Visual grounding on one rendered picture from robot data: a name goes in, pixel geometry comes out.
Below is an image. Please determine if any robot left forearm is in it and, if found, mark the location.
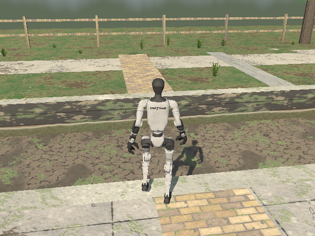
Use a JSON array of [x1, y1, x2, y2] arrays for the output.
[[129, 120, 139, 143]]

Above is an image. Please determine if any robot left thigh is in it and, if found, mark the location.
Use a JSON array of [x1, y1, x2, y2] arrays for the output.
[[141, 136, 151, 161]]

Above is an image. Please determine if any robot right upper arm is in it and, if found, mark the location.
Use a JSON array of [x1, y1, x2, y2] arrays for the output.
[[168, 99, 182, 127]]

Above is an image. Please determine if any left robot hand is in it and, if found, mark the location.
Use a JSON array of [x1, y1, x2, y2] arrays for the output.
[[127, 141, 139, 154]]

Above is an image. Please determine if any robot right forearm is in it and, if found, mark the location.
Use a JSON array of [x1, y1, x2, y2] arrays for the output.
[[177, 119, 186, 137]]

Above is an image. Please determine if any robot right shin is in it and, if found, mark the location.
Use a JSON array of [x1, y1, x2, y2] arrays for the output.
[[165, 164, 173, 197]]

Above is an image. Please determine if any right robot hand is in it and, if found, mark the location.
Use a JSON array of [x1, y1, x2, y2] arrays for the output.
[[176, 135, 187, 145]]

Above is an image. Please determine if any robot left upper arm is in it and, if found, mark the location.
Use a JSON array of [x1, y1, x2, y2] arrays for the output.
[[135, 99, 148, 127]]

